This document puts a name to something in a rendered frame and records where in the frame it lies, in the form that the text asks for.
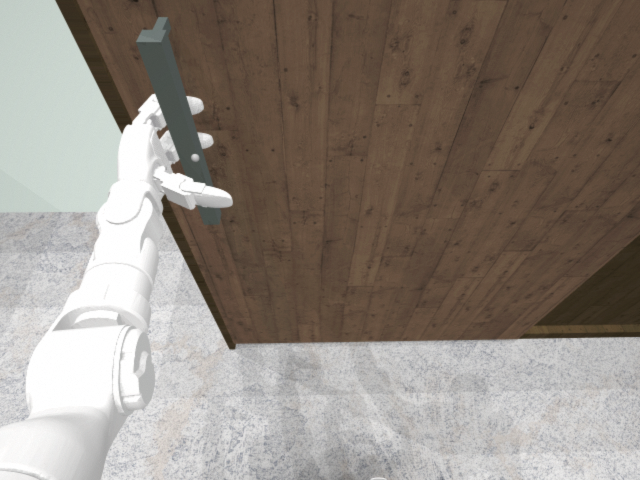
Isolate handle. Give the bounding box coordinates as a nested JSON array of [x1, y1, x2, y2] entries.
[[136, 17, 221, 225]]

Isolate left robot upper arm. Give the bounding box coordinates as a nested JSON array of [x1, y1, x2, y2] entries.
[[0, 325, 155, 480]]

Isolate wardrobe door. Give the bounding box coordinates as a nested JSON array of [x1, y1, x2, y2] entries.
[[77, 0, 640, 344], [534, 235, 640, 326]]

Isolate robot left hand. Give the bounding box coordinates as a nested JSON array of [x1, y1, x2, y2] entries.
[[117, 94, 233, 210]]

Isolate left robot forearm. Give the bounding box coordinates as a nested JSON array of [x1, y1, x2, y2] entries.
[[25, 180, 163, 412]]

